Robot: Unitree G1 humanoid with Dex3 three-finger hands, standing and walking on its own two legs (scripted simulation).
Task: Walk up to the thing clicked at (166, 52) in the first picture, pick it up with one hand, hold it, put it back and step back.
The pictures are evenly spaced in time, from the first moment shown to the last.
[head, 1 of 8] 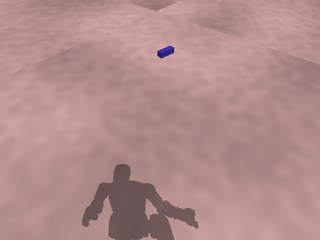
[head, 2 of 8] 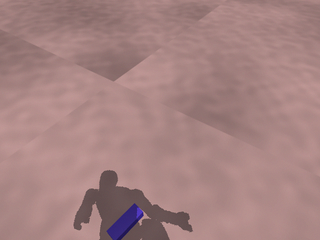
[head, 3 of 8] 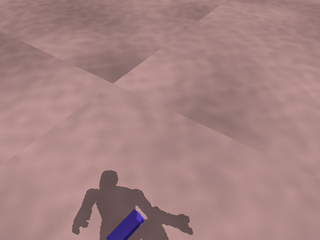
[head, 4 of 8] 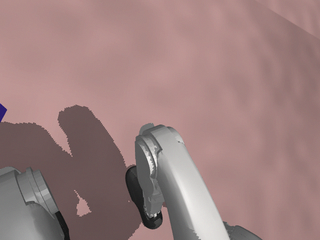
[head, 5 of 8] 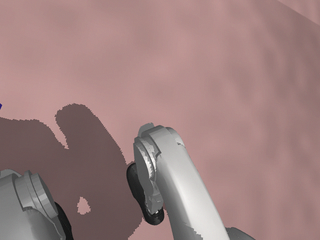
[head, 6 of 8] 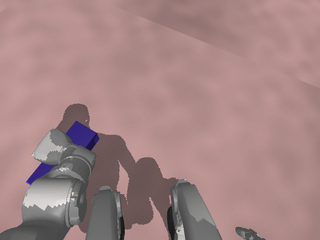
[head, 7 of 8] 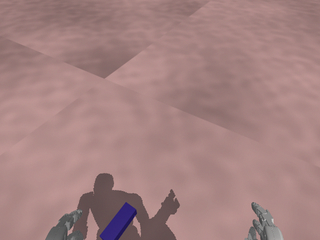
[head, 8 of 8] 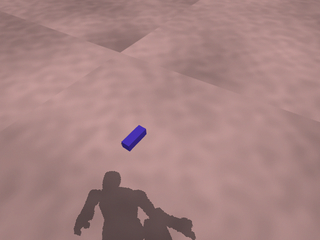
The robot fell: no
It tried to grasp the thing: yes
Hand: left
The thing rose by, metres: 0.64
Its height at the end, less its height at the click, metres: +0.00
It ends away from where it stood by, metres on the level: 0.01
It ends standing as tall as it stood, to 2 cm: yes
